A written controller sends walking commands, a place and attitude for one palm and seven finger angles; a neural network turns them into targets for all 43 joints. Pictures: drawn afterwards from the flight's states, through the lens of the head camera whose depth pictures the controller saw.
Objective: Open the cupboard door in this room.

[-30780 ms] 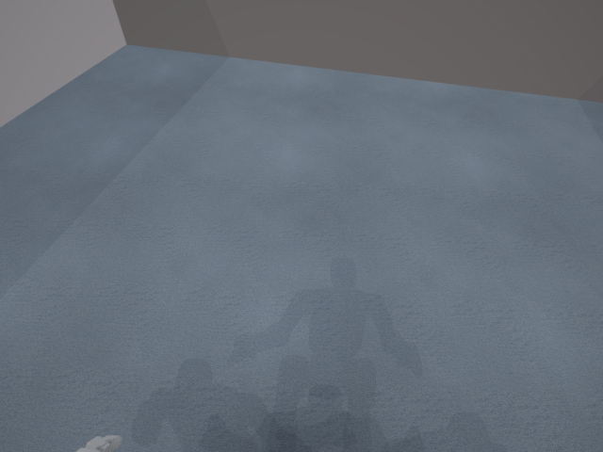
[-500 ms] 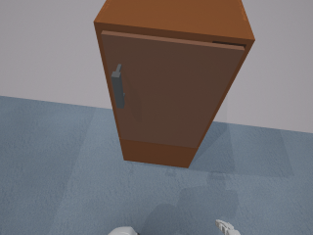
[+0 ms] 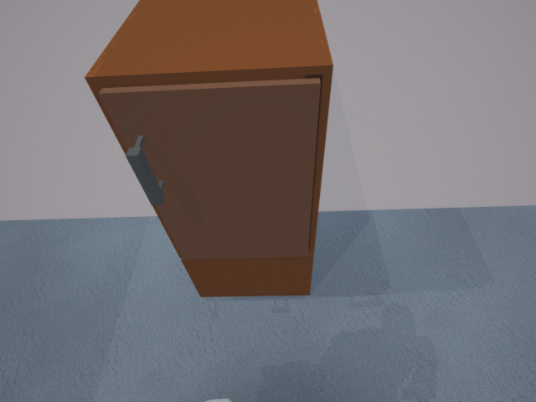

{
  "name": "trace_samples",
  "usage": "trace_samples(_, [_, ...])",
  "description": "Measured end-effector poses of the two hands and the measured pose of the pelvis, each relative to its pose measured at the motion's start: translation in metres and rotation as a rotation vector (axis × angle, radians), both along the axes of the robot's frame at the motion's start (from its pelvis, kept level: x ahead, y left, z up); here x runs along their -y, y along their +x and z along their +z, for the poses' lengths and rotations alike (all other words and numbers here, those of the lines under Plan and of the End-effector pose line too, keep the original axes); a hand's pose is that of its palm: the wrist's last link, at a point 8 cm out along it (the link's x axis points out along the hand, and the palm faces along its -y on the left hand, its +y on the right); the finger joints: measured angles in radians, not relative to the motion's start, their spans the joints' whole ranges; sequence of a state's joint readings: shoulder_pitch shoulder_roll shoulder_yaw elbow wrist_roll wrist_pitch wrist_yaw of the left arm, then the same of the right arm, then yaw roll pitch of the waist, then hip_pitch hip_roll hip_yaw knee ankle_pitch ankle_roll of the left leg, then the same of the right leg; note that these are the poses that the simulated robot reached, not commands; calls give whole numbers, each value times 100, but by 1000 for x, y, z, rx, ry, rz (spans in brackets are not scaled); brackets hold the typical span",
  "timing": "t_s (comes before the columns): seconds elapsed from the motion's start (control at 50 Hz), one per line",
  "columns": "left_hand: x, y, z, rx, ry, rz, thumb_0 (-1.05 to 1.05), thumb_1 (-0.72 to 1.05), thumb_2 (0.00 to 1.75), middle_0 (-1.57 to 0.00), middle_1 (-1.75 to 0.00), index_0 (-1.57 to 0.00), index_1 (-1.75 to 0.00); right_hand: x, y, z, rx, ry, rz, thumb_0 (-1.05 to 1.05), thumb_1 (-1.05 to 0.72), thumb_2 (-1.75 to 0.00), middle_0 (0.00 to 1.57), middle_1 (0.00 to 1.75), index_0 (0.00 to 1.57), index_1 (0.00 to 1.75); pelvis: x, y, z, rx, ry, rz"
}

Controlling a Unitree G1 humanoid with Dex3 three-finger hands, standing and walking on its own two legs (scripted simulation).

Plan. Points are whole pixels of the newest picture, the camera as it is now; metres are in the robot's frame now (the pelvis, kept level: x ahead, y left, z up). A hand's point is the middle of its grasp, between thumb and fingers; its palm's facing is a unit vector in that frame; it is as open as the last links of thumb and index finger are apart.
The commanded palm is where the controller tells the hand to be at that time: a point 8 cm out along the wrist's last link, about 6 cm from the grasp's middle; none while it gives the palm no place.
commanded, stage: come to a stop and stand still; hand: left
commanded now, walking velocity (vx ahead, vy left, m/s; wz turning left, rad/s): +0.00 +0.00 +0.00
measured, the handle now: (149, 171) +0.55 +0.28 +0.00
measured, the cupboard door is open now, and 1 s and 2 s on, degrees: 0 0 0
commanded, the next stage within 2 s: look again from close up in 0.50 s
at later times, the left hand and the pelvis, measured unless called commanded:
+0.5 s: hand out of the picture -0.04 +0.15 -0.17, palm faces +0.07 -0.99 -0.15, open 7.3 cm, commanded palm none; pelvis -0.02 -0.01 +0.01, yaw +1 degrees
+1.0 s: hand out of the picture -0.04 +0.19 -0.17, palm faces +0.04 -0.98 -0.20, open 7.3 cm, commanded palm none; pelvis -0.04 +0.02 +0.01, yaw +1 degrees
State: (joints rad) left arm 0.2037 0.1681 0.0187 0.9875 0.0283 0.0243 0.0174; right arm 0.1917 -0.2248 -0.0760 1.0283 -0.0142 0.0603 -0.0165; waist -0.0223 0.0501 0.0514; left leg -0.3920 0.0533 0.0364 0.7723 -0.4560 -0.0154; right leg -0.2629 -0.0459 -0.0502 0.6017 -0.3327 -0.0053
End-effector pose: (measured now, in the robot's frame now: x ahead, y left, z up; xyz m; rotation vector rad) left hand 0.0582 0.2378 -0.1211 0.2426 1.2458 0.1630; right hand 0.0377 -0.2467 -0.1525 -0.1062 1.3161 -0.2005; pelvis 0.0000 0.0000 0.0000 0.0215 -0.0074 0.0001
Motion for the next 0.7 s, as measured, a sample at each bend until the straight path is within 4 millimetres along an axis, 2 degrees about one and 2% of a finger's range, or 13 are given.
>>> trace_samples(0.08, [17,-15,1,-29,-16,26,0,93,90,-20,-30,-20,-30,0,-23,4,-56,25,-1,0,-91,-89,19,30,20,29,11,-2,6,-9,1,3])
trace_samples(0.24, [26,-46,-17,-67,-70,95,0,93,90,-20,-30,-20,-30,-9,-50,10,-122,9,40,0,-91,-89,20,30,20,29,17,-12,4,-12,-29,31])
trace_samples(0.34, [31,-71,-19,-111,-96,116,0,93,90,-20,-30,-20,-30,-14,-52,19,-111,-3,57,1,-92,-89,20,30,20,29,17,-15,10,8,-27,20])
trace_samples(0.5, [40,-103,-18,-176,-126,122,0,91,90,-20,-30,-20,-30,-17,-54,22,-86,-10,63,1,-93,-89,20,30,20,29,12,-21,13,20,-27,15])
trace_samples(0.62, [42,-117,-18,-215,-133,118,0,91,90,-20,-30,-20,-30,-25,-64,21,-106,1,62,1,-92,-89,20,30,20,29,7,-23,13,6,-30,11])
trace_samples(0.7, [34,-121,-19,-213,-112,89,0,91,90,-20,-30,-20,-30,-30,-65,16,-66,3,52,1,-92,-89,20,30,20,29,-2,-29,8,8,-34,8])
